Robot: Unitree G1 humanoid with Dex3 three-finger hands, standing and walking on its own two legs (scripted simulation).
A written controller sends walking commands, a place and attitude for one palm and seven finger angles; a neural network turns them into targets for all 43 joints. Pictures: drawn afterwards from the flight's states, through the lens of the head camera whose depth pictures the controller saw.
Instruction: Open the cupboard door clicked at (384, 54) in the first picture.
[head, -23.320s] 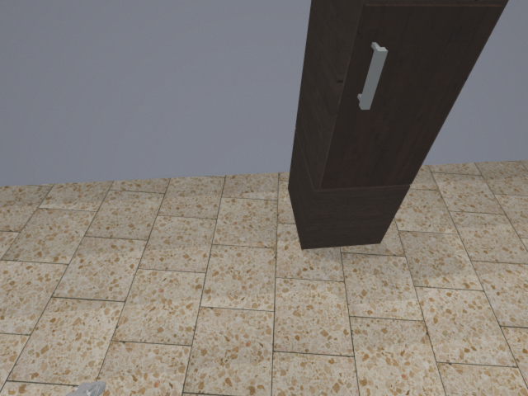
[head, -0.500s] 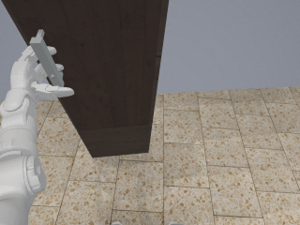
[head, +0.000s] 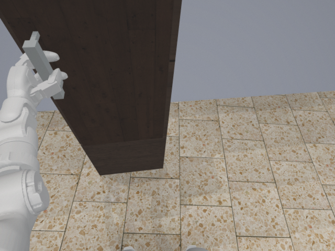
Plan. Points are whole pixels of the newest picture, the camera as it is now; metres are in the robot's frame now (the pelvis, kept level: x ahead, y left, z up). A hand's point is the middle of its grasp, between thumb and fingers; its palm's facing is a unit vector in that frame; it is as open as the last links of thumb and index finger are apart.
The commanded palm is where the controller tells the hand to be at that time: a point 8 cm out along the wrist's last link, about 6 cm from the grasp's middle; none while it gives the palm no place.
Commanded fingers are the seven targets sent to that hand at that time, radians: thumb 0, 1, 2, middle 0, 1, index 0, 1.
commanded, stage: close the thumb around the handle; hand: left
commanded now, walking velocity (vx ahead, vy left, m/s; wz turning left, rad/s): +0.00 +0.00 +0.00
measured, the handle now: (48, 67) +0.52 +0.26 +0.12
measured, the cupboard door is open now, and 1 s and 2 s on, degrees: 1 22 50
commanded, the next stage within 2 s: pull the door open along its arc in 0.02 s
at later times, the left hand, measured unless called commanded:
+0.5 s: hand (56, 98) +0.43 +0.23 +0.12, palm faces +0.06 -1.00 +0.02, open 6.0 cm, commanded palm +0.37 +0.27 +0.12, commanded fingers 0.00 0.90 0.90 -0.40 -1.35 -0.40 -1.35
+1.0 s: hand (76, 115) +0.38 +0.18 +0.12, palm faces +0.56 -0.83 +0.00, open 5.8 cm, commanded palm +0.33 +0.20 +0.12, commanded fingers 0.00 0.90 0.90 -0.40 -1.35 -0.40 -1.35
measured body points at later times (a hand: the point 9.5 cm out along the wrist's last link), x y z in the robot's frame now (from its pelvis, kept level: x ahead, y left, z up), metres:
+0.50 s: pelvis +0.02 +0.00 +0.01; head +0.06 +0.00 +0.46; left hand +0.42 +0.28 +0.12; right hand +0.08 -0.26 -0.10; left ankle +0.00 +0.10 -0.71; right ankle -0.01 -0.12 -0.71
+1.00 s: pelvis +0.00 -0.02 +0.01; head +0.01 -0.03 +0.46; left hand +0.35 +0.22 +0.12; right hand +0.16 -0.23 -0.09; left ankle +0.00 +0.10 -0.71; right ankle -0.01 -0.12 -0.71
